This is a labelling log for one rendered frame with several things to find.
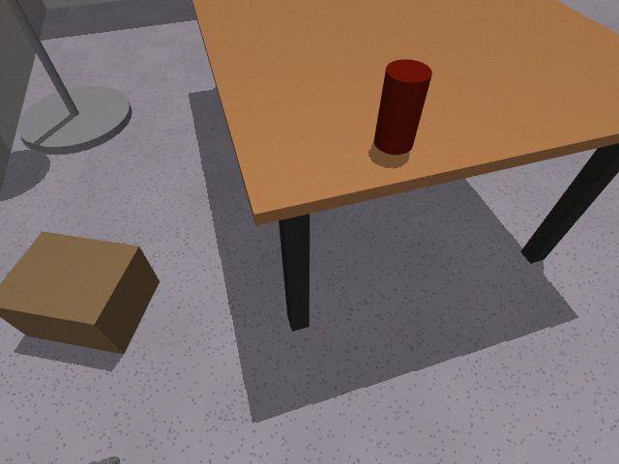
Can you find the coat stand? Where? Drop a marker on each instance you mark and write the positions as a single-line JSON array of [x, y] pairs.
[[71, 120]]

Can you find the table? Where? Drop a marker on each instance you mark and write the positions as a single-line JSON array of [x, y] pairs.
[[300, 83]]

